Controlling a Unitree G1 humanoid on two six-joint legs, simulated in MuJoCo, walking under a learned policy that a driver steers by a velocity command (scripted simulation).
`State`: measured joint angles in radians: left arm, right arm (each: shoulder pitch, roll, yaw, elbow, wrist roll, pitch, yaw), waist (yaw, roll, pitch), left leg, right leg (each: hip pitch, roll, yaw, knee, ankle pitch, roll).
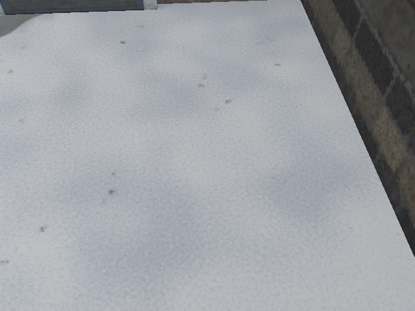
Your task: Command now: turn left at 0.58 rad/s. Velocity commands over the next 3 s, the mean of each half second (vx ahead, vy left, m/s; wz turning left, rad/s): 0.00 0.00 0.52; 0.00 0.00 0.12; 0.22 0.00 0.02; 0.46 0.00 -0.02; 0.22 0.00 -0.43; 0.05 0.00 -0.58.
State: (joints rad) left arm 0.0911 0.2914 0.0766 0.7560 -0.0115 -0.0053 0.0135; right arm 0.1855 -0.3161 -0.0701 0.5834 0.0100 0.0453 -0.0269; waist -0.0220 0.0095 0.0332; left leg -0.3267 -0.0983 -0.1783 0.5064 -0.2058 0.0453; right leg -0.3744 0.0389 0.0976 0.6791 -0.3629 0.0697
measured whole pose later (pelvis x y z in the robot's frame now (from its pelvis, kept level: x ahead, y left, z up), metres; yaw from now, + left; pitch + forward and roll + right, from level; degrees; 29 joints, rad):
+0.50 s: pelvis -0.01 +0.02 -0.01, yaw +15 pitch +1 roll -1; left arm 0.15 0.31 0.07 0.76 0.00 0.01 0.01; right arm 0.16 -0.30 -0.07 0.56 0.01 0.06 0.00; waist 0.03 -0.02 0.06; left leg -0.27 0.00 0.00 0.53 -0.26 0.01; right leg -0.26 -0.10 -0.10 0.59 -0.37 0.04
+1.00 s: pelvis -0.01 +0.02 +0.00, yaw +17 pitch -1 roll +0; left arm 0.19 0.26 0.03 0.85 0.01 0.00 0.02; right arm 0.17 -0.24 -0.03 0.75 -0.02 0.02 -0.01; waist 0.00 0.02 0.03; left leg -0.22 -0.04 -0.02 0.50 -0.26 0.03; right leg -0.19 -0.03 0.01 0.51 -0.30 0.03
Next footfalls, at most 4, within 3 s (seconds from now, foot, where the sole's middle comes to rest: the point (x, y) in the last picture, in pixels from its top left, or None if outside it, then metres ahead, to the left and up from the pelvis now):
0.06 right None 0.05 -0.13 -0.78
0.48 left None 0.00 0.14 -0.78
0.84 right None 0.06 -0.10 -0.78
1.76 right None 0.43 0.02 -0.78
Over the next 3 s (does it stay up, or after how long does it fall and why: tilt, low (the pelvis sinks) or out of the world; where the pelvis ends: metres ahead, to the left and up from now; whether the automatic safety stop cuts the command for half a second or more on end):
stays up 0.52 0.12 0.01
